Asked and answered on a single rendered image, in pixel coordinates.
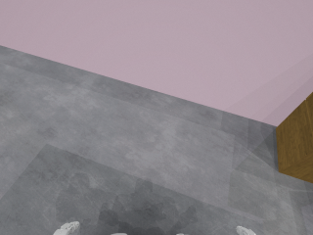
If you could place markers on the left robot hand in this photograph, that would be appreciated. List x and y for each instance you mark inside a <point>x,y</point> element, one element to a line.
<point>67,228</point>

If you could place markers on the cupboard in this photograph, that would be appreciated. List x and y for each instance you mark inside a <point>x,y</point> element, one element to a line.
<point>295,142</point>

